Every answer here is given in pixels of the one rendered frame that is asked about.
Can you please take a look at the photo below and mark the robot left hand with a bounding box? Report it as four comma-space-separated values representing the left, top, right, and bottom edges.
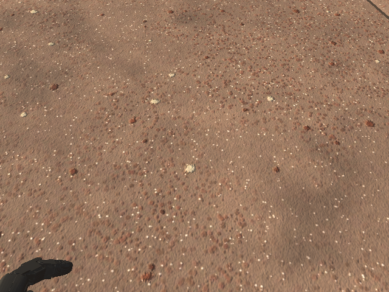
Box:
0, 257, 73, 292

